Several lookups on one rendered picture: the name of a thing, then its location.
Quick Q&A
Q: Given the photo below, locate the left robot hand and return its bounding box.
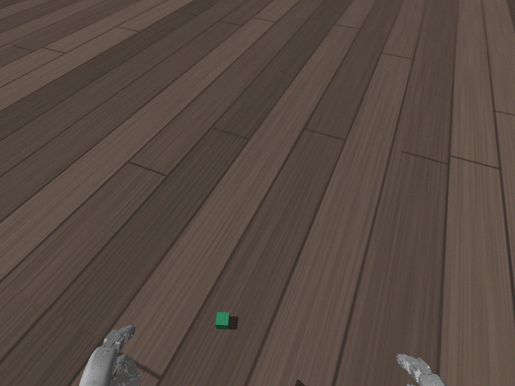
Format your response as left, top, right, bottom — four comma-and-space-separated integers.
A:
79, 325, 142, 386

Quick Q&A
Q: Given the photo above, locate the cube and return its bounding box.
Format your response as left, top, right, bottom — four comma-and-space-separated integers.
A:
216, 312, 230, 330

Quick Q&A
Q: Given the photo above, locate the right robot hand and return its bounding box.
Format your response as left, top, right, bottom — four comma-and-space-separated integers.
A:
397, 354, 446, 386

